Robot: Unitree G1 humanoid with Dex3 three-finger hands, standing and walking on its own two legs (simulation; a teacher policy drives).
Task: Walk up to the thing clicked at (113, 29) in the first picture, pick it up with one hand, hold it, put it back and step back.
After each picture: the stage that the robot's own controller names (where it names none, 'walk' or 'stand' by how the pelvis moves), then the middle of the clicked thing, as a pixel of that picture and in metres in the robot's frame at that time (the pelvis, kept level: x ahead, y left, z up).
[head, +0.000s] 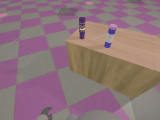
stand; (110, 37) +0.84 -0.16 +0.02
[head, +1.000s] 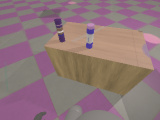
walk; (89, 37) +0.76 +0.09 +0.04
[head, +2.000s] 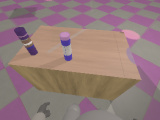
stand; (66, 48) +0.53 +0.24 +0.05
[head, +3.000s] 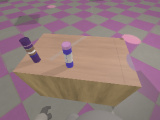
stand; (68, 56) +0.51 +0.22 +0.01
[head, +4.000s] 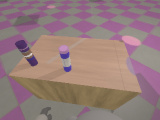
stand; (66, 59) +0.46 +0.23 +0.01
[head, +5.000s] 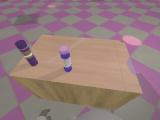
stand; (66, 60) +0.46 +0.23 +0.01
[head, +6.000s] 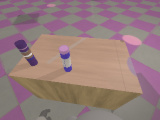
stand; (66, 60) +0.46 +0.22 +0.01
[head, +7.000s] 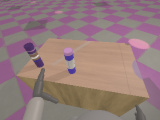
rise first; (70, 62) +0.45 +0.22 +0.02
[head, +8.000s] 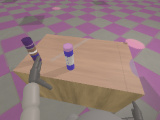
go down; (69, 58) +0.48 +0.21 +0.02
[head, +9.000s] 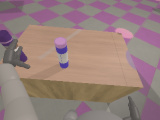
go down; (62, 55) +0.45 +0.20 +0.06
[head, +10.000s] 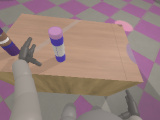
close in; (58, 47) +0.47 +0.21 +0.08
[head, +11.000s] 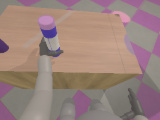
close; (52, 40) +0.49 +0.22 +0.11
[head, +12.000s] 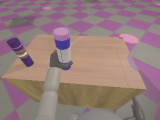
lift; (64, 52) +0.37 +0.17 +0.21
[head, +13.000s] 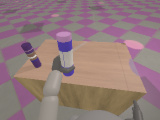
hold; (66, 56) +0.33 +0.17 +0.22
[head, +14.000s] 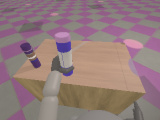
hold; (65, 56) +0.33 +0.17 +0.21
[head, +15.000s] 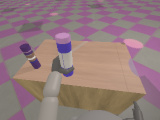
hold; (65, 57) +0.33 +0.17 +0.21
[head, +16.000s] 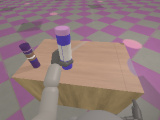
crouch; (65, 50) +0.37 +0.17 +0.22
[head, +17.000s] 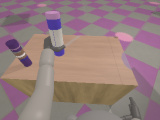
lower; (56, 36) +0.47 +0.22 +0.23
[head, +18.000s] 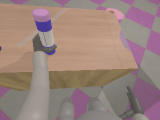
lower; (46, 35) +0.52 +0.22 +0.12
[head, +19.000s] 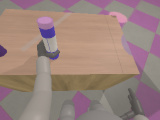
lower; (50, 41) +0.49 +0.22 +0.10
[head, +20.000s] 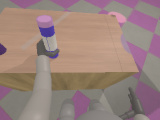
lower; (49, 40) +0.50 +0.22 +0.11
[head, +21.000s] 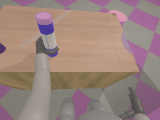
lower; (49, 38) +0.50 +0.22 +0.11
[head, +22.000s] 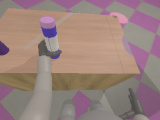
open; (51, 41) +0.49 +0.22 +0.10
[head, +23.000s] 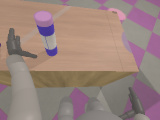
rise; (48, 38) +0.49 +0.22 +0.11
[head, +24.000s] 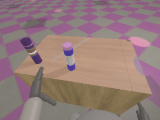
sink last; (69, 57) +0.46 +0.22 +0.06
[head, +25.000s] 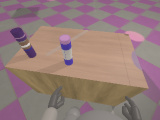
stand; (67, 51) +0.48 +0.22 +0.07
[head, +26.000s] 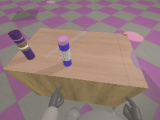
stand; (65, 53) +0.47 +0.22 +0.08
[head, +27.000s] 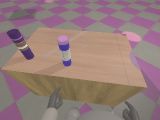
stand; (65, 52) +0.47 +0.22 +0.08
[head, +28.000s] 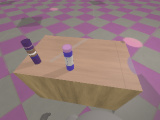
stand; (68, 58) +0.48 +0.21 +0.02
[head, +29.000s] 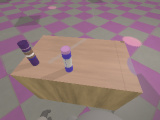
stand; (67, 60) +0.46 +0.22 +0.01
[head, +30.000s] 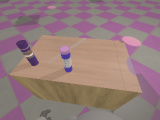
stand; (66, 60) +0.46 +0.22 +0.01
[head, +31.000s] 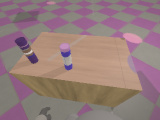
walk; (67, 58) +0.47 +0.22 +0.01
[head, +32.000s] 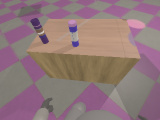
walk; (74, 34) +0.71 +0.22 +0.03
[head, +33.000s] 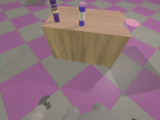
walk; (82, 15) +1.09 +0.18 +0.04
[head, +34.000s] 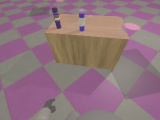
stand; (81, 21) +1.10 +0.18 +0.04
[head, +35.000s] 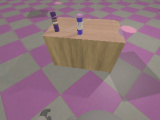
stand; (79, 24) +1.08 +0.21 +0.01
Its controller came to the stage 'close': yes
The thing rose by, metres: 0.20
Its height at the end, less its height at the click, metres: +0.00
